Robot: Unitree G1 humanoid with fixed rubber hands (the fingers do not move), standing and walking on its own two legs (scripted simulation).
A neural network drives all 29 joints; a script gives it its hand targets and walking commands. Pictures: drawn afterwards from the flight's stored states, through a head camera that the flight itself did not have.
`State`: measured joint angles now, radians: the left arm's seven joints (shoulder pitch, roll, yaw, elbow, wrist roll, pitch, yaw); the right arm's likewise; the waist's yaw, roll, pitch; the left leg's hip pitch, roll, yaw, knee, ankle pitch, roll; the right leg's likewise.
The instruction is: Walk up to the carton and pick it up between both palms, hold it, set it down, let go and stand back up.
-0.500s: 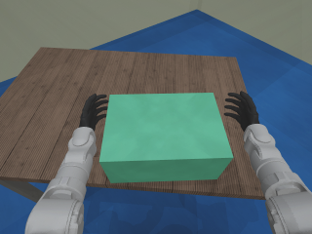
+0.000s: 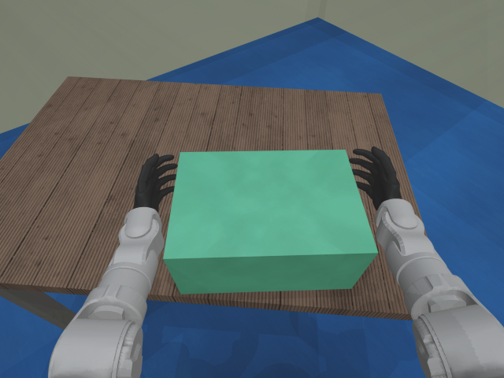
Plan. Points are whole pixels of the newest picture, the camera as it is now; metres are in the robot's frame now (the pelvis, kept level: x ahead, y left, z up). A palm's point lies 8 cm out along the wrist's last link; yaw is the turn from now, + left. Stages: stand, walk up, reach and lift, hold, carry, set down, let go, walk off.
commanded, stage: reach and lift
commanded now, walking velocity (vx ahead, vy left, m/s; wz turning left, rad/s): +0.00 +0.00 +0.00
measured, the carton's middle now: (265, 220) +0.38 +0.02 +0.01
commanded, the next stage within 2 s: none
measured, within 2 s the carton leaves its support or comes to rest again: leaves its support in 0.92 s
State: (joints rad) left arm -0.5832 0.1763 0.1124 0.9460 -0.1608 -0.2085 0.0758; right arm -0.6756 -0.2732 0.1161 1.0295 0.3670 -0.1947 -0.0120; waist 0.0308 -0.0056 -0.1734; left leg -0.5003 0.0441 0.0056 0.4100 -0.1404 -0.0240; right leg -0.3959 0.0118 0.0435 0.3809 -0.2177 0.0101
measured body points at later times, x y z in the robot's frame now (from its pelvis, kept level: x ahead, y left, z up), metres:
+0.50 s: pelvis +0.00 +0.00 +0.00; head +0.04 +0.01 +0.45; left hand +0.39 +0.22 +0.04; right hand +0.42 -0.18 +0.06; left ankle +0.02 +0.13 -0.74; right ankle -0.03 -0.13 -0.74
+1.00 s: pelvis +0.00 +0.00 +0.00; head +0.02 +0.01 +0.45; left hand +0.39 +0.21 +0.06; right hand +0.41 -0.18 +0.07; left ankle +0.02 +0.13 -0.74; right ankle -0.03 -0.13 -0.74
